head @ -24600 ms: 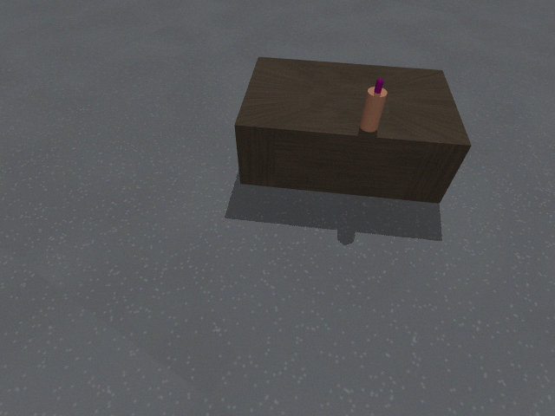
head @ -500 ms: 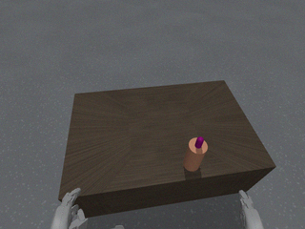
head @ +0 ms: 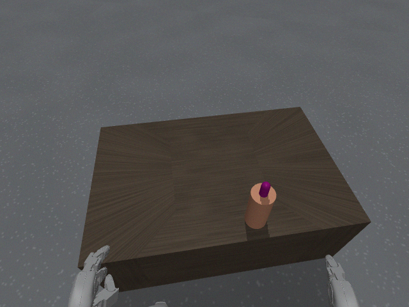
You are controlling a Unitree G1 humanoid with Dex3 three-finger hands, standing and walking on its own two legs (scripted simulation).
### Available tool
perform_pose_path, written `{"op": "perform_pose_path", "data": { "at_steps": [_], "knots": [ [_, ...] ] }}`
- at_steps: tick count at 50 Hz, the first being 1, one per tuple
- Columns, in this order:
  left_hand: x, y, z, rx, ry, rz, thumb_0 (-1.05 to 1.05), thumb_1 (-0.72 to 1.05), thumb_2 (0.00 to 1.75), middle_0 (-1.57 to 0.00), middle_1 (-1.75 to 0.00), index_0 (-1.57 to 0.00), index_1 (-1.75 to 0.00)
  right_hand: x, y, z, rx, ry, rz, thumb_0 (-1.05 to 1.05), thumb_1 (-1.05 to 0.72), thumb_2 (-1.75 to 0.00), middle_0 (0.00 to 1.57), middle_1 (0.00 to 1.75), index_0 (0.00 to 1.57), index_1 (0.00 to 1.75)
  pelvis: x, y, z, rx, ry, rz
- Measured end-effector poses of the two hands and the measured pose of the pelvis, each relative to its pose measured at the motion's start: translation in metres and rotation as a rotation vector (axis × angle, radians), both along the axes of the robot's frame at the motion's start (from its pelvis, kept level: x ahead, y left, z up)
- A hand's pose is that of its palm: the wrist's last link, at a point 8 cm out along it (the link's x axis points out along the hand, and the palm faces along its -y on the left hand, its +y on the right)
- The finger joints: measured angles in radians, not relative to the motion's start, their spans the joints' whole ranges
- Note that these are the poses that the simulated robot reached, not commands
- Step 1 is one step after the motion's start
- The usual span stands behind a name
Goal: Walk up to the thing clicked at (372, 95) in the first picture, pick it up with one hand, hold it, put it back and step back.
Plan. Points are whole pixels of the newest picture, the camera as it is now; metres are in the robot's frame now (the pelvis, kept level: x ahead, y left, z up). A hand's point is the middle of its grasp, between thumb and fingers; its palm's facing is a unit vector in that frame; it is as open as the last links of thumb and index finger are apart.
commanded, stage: home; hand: right
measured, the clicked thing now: (260, 202) +0.48 -0.16 -0.25
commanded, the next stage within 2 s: stand in 1.02 s
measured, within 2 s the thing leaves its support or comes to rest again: neither
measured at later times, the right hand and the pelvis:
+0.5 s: hand (306, 297) +0.18 -0.18 -0.06, palm faces +0.12 +0.96 -0.27, open 17.4 cm; pelvis +0.01 +0.00 +0.00, yaw +0 degrees
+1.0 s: hand (303, 298) +0.17 -0.18 -0.06, palm faces +0.12 +0.95 -0.28, open 17.4 cm; pelvis +0.01 +0.01 +0.00, yaw +0 degrees
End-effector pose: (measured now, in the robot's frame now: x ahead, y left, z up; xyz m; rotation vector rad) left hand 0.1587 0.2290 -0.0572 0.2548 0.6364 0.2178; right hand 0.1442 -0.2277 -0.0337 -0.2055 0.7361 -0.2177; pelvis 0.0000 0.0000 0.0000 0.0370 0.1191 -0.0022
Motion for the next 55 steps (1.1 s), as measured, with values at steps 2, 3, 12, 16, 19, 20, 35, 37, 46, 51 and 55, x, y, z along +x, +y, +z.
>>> {"op": "perform_pose_path", "data": {
  "at_steps": [2,3,12,16,19,20,35,37,46,51,55],
  "knots": [
    [0.001,-0.001,0.000,0.001,-0.001,-0.002,0.01,0.90,0.90,-0.21,-0.30,-0.21,-0.30,0.000,-0.001,0.000,-0.003,0.002,-0.001,-0.01,0.54,-0.05,0.05,0.05,0.06,0.05,0.000,-0.001,0.000,0.001,0.002,-0.001],
    [0.001,-0.001,0.000,0.001,0.000,-0.003,0.01,0.90,0.90,-0.21,-0.30,-0.21,-0.30,0.000,-0.001,0.000,-0.003,0.003,-0.001,-0.01,0.54,-0.05,0.05,0.05,0.06,0.05,0.001,-0.001,0.000,0.001,0.003,-0.001],
    [0.003,-0.001,-0.004,-0.001,0.010,-0.001,0.01,0.90,0.90,-0.21,-0.30,-0.21,-0.30,0.006,-0.001,0.001,-0.005,0.002,0.001,-0.01,0.54,-0.05,0.05,0.05,0.06,0.05,0.004,-0.001,-0.001,0.001,0.014,-0.002],
    [0.004,0.000,-0.005,0.000,0.011,0.007,0.01,0.90,0.90,-0.21,-0.30,-0.21,-0.30,0.007,0.000,0.000,-0.004,0.006,0.001,-0.01,0.53,-0.05,0.05,0.05,0.06,0.05,0.006,-0.001,-0.002,0.002,0.016,-0.001],
    [0.004,0.001,-0.005,0.001,0.012,0.008,0.01,0.90,0.90,-0.21,-0.30,-0.21,-0.30,0.008,0.000,0.000,-0.004,0.009,-0.001,-0.01,0.53,-0.05,0.05,0.05,0.06,0.05,0.008,0.000,-0.002,0.002,0.017,-0.001],
    [0.004,0.001,-0.005,0.001,0.012,0.008,0.01,0.90,0.90,-0.21,-0.30,-0.21,-0.30,0.009,0.000,0.000,-0.005,0.009,-0.001,-0.01,0.53,-0.05,0.05,0.05,0.06,0.05,0.008,0.000,-0.002,0.001,0.017,0.000],
    [0.006,0.008,-0.005,0.005,0.013,0.010,0.01,0.90,0.90,-0.21,-0.30,-0.21,-0.30,0.009,0.006,0.000,-0.008,0.018,-0.002,-0.01,0.53,-0.05,0.05,0.05,0.06,0.05,0.008,0.005,-0.002,-0.002,0.023,-0.001],
    [0.006,0.009,-0.005,0.005,0.012,0.012,0.01,0.90,0.90,-0.21,-0.30,-0.21,-0.30,0.008,0.006,0.000,-0.010,0.021,-0.002,-0.01,0.53,-0.06,0.05,0.05,0.06,0.06,0.008,0.006,-0.003,-0.002,0.024,-0.001],
    [0.006,0.011,-0.006,0.007,0.004,0.019,0.01,0.90,0.90,-0.21,-0.31,-0.21,-0.30,0.008,0.006,0.000,-0.016,0.025,-0.003,-0.01,0.53,-0.06,0.05,0.05,0.06,0.05,0.008,0.006,-0.003,-0.003,0.023,-0.001],
    [0.004,0.012,-0.005,0.009,0.006,0.019,0.01,0.90,0.90,-0.21,-0.31,-0.21,-0.30,0.009,0.007,0.001,-0.015,0.020,-0.001,-0.01,0.53,-0.05,0.05,0.05,0.06,0.05,0.007,0.007,-0.003,-0.004,0.024,0.000],
    [0.003,0.012,-0.005,0.011,0.007,0.020,0.01,0.90,0.90,-0.21,-0.31,-0.21,-0.30,0.007,0.008,0.000,-0.012,0.023,-0.002,-0.01,0.53,-0.05,0.05,0.05,0.06,0.05,0.007,0.006,-0.003,-0.003,0.023,-0.001]
  ]
}}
